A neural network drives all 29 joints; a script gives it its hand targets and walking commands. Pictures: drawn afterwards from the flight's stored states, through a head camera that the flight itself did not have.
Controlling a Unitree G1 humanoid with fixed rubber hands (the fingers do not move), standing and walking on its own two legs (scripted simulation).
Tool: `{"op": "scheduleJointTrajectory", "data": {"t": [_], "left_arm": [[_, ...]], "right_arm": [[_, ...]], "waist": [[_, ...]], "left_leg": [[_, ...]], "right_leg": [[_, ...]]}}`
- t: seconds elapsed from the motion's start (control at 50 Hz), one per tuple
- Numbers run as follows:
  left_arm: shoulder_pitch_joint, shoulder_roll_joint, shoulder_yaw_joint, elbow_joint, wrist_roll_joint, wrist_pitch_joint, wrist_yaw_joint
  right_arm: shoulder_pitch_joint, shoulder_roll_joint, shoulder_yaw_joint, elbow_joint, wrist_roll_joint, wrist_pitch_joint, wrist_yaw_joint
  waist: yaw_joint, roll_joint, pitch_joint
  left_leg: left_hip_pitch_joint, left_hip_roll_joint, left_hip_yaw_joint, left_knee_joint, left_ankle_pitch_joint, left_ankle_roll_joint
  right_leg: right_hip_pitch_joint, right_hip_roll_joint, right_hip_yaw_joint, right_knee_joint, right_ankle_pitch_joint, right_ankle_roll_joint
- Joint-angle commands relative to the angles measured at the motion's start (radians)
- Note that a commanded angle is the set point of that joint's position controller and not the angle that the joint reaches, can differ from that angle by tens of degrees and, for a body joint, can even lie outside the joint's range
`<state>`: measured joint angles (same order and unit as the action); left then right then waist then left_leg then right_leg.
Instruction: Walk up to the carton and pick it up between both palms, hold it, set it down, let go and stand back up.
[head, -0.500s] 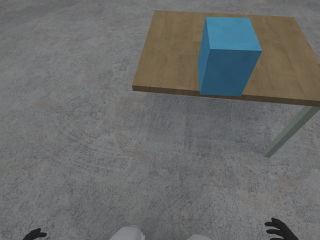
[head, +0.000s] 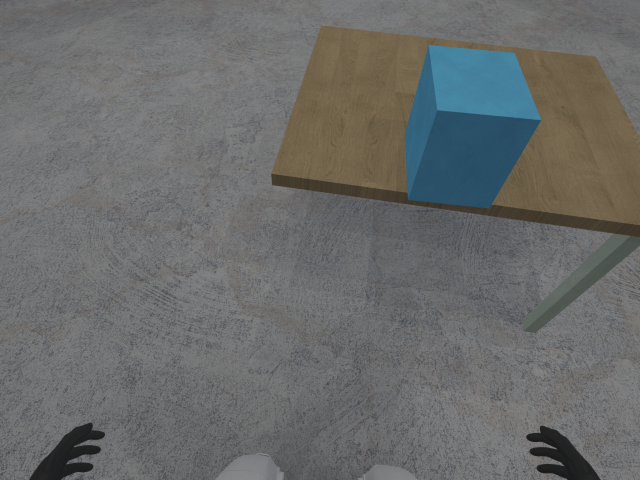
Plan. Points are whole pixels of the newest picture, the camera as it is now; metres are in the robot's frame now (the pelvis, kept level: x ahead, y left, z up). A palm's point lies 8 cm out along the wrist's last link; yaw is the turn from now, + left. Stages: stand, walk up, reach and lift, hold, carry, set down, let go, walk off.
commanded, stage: walk up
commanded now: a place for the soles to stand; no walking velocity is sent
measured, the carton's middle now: (459, 128) +0.78 -0.27 -0.03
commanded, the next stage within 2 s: none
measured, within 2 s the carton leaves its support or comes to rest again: neither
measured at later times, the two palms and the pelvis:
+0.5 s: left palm (158, 442) +0.17 +0.21 -0.09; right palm out of the picture +0.08 -0.43 -0.04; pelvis +0.04 -0.10 +0.00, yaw +0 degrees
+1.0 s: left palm (225, 417) +0.19 +0.12 -0.04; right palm out of the picture +0.21 -0.53 -0.05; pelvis +0.13 -0.20 +0.03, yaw -5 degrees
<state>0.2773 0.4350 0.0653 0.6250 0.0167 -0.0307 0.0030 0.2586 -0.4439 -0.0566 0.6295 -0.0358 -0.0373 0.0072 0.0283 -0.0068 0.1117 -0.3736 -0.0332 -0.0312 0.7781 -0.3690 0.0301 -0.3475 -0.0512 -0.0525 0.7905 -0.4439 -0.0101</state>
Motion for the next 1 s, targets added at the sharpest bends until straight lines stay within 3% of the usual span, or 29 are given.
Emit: {"op": "scheduleJointTrajectory", "data": {"t": [0.0,0.02,0.06,0.12,0.14,0.16,0.18,0.24,0.32,0.36,0.42,0.46,0.48,0.5,0.52,0.54,0.56,0.58,0.6,0.62,0.64,0.68,0.74,0.78,0.82,0.84,0.88,0.92,0.98], "left_arm": [[0.006,0.240,0.056,0.017,0.011,-0.052,0.018],[-0.018,0.235,0.051,0.015,0.006,-0.050,0.015],[-0.064,0.217,0.041,0.004,0.004,-0.043,0.009],[-0.039,0.177,0.034,0.009,-0.009,-0.032,0.009],[-0.064,0.227,0.087,-0.096,0.049,-0.007,-0.040],[-0.119,0.231,0.092,-0.118,0.053,0.014,-0.052],[-0.132,0.245,0.097,-0.120,0.053,0.025,-0.058],[-0.084,0.234,0.100,-0.080,0.038,0.031,-0.070],[-0.084,0.193,0.110,-0.098,0.021,0.032,-0.089],[-0.082,0.183,0.112,-0.109,0.017,0.035,-0.098],[-0.089,0.187,0.117,-0.102,0.015,0.028,-0.104],[-0.009,0.196,0.128,-0.072,0.014,0.024,-0.108],[0.098,0.199,0.141,-0.028,0.012,0.021,-0.105],[0.245,0.245,0.168,0.029,0.011,0.009,-0.094],[0.337,0.318,0.183,0.043,0.026,0.001,-0.076],[0.271,0.359,0.178,0.003,0.032,-0.001,-0.066],[0.160,0.377,0.178,-0.036,0.029,0.008,-0.070],[0.043,0.379,0.171,-0.065,0.012,0.009,-0.066],[0.003,0.335,0.156,-0.066,0.005,0.004,-0.061],[-0.007,0.285,0.140,-0.059,0.009,0.000,-0.060],[0.007,0.258,0.129,-0.055,0.011,-0.005,-0.061],[0.062,0.249,0.123,-0.041,0.005,-0.014,-0.066],[0.159,0.228,0.116,-0.039,-0.003,-0.019,-0.061],[0.200,0.219,0.113,-0.043,-0.002,-0.013,-0.059],[0.225,0.232,0.115,-0.048,0.002,-0.006,-0.060],[0.216,0.246,0.119,-0.064,0.008,-0.004,-0.062],[0.203,0.250,0.124,-0.078,0.011,-0.001,-0.065],[0.227,0.235,0.119,-0.077,0.011,0.005,-0.065],[0.254,0.209,0.108,-0.069,0.010,0.008,-0.064]], "right_arm": [[-0.068,-0.157,-0.037,-0.010,0.014,-0.023,-0.013],[-0.053,-0.165,-0.041,-0.007,0.015,-0.020,-0.011],[-0.034,-0.170,-0.040,-0.005,0.007,-0.028,-0.010],[-0.048,-0.203,-0.044,-0.006,0.001,-0.042,-0.013],[0.212,-0.361,-0.122,0.048,0.020,-0.065,-0.032],[0.289,-0.422,-0.148,0.072,0.014,-0.076,-0.050],[0.268,-0.417,-0.151,0.067,0.024,-0.082,-0.061],[0.157,-0.356,-0.130,0.041,0.020,-0.094,-0.078],[0.194,-0.327,-0.124,0.022,0.008,-0.100,-0.074],[0.190,-0.340,-0.132,0.007,0.005,-0.100,-0.072],[0.160,-0.355,-0.136,-0.009,0.001,-0.098,-0.073],[0.087,-0.363,-0.135,-0.026,-0.002,-0.090,-0.071],[0.035,-0.346,-0.127,-0.033,-0.004,-0.084,-0.071],[0.050,-0.269,-0.104,-0.034,-0.014,-0.076,-0.071],[0.091,-0.151,-0.064,-0.041,-0.006,-0.072,-0.070],[0.095,-0.122,-0.048,-0.050,0.011,-0.067,-0.079],[0.097,-0.244,-0.082,-0.037,0.024,-0.058,-0.086],[0.111,-0.291,-0.086,-0.005,0.026,-0.056,-0.084],[0.125,-0.295,-0.085,0.023,0.034,-0.053,-0.075],[0.135,-0.286,-0.085,0.042,0.039,-0.050,-0.063],[0.161,-0.266,-0.084,0.049,0.037,-0.051,-0.054],[0.177,-0.252,-0.087,0.056,0.029,-0.051,-0.039],[0.123,-0.227,-0.079,0.037,0.021,-0.061,-0.033],[0.073,-0.214,-0.072,0.021,0.018,-0.064,-0.035],[0.051,-0.217,-0.077,0.014,0.019,-0.052,-0.034],[0.053,-0.225,-0.081,0.010,0.022,-0.047,-0.033],[0.054,-0.233,-0.080,0.013,0.020,-0.046,-0.038],[0.048,-0.222,-0.076,0.013,0.017,-0.052,-0.043],[0.041,-0.184,-0.061,-0.005,0.017,-0.063,-0.049]], "waist": [[-0.006,-0.028,-0.173],[-0.018,-0.028,-0.156],[-0.039,-0.048,-0.160],[-0.017,0.028,-0.208],[-0.093,0.020,-0.227],[-0.142,0.058,-0.165],[-0.134,0.007,-0.125],[-0.067,-0.017,-0.048],[-0.067,0.115,-0.081],[-0.065,0.203,-0.090],[-0.062,0.265,-0.087],[-0.001,0.280,-0.123],[0.071,0.219,-0.152],[0.145,0.012,-0.223],[0.195,-0.291,-0.225],[0.151,-0.413,-0.160],[0.114,-0.297,-0.150],[0.049,-0.193,-0.059],[0.016,-0.112,0.030],[0.001,-0.091,0.075],[-0.004,-0.109,0.081],[0.008,-0.134,0.015],[0.057,-0.157,-0.096],[0.081,-0.156,-0.126],[0.093,-0.147,-0.128],[0.090,-0.159,-0.128],[0.088,-0.154,-0.100],[0.098,-0.148,-0.096],[0.099,-0.151,-0.136]], "left_leg": [[-0.016,0.051,-0.035,0.008,0.221,0.018],[0.007,0.045,-0.013,-0.012,0.114,0.019],[0.103,0.072,-0.064,-0.083,0.128,0.053],[0.142,0.194,-0.265,-0.153,0.237,0.135],[0.357,0.314,-0.504,-0.255,-0.099,0.217],[0.436,0.443,-0.703,-0.374,-0.255,0.285],[0.433,0.453,-0.722,-0.400,-0.309,0.286],[0.345,0.414,-0.600,-0.365,-0.115,0.256],[0.282,0.315,-0.338,-0.285,0.214,0.227],[0.269,0.306,-0.282,-0.275,0.212,0.225],[0.169,0.298,-0.230,-0.255,0.159,0.201],[0.063,0.279,-0.157,-0.210,0.086,0.175],[-0.041,0.249,-0.090,-0.115,0.064,0.144],[-0.144,0.181,-0.025,0.187,0.110,0.101],[-0.353,0.063,0.070,0.487,-0.042,0.038],[-0.534,-0.018,0.052,0.600,-0.276,0.003],[-0.528,0.026,-0.017,0.613,-0.234,0.005],[-0.486,0.068,-0.035,0.617,-0.177,0.006],[-0.446,0.109,-0.020,0.581,-0.078,0.007],[-0.385,0.139,0.009,0.519,0.006,0.007],[-0.347,0.147,0.025,0.463,0.058,0.011],[-0.300,0.139,0.055,0.399,0.107,-0.002],[-0.355,0.121,0.066,0.283,0.115,-0.014],[-0.378,0.105,0.072,0.204,0.084,-0.018],[-0.360,0.093,0.072,0.171,0.077,-0.013],[-0.353,0.084,0.075,0.146,0.063,-0.017],[-0.365,0.093,0.075,0.100,0.054,-0.024],[-0.352,0.091,0.082,0.053,0.057,-0.023],[-0.274,0.069,0.099,-0.036,0.110,-0.006]], "right_leg": [[0.094,-0.173,0.315,-0.255,0.233,-0.147],[0.060,-0.191,0.298,-0.236,0.242,-0.166],[-0.019,-0.132,0.209,-0.167,0.257,-0.122],[-0.045,-0.014,0.089,-0.045,0.193,-0.044],[-0.287,0.040,0.078,0.136,-0.087,-0.048],[-0.481,0.011,0.146,0.284,-0.213,-0.032],[-0.542,-0.008,0.195,0.342,-0.166,-0.029],[-0.530,-0.055,0.213,0.368,-0.036,-0.012],[-0.412,-0.045,0.143,0.281,-0.010,0.009],[-0.381,-0.052,0.120,0.222,0.004,0.009],[-0.270,-0.054,0.093,0.114,0.049,-0.001],[-0.097,-0.034,0.045,0.011,0.064,-0.022],[0.087,-0.005,-0.010,-0.091,0.129,-0.025],[0.299,0.032,0.031,-0.153,0.109,-0.026],[0.384,-0.048,0.242,-0.279,-0.085,-0.042],[0.329,-0.199,0.590,-0.440,-0.290,-0.083],[0.262,-0.288,0.819,-0.637,-0.603,-0.138],[0.126,-0.302,0.849,-0.683,-0.712,-0.123],[0.024,-0.266,0.728,-0.640,-0.629,-0.093],[-0.047,-0.200,0.597,-0.594,-0.504,-0.080],[-0.069,-0.145,0.509,-0.568,-0.408,-0.076],[0.011,-0.103,0.443,-0.533,-0.302,-0.109],[0.270,-0.108,0.414,-0.457,-0.020,-0.162],[0.377,-0.118,0.396,-0.431,0.155,-0.162],[0.375,-0.127,0.412,-0.478,0.064,-0.132],[0.358,-0.138,0.430,-0.509,-0.042,-0.130],[0.341,-0.157,0.445,-0.516,-0.078,-0.143],[0.355,-0.150,0.420,-0.491,0.079,-0.142],[0.386,-0.126,0.352,-0.399,0.482,-0.132]]}}
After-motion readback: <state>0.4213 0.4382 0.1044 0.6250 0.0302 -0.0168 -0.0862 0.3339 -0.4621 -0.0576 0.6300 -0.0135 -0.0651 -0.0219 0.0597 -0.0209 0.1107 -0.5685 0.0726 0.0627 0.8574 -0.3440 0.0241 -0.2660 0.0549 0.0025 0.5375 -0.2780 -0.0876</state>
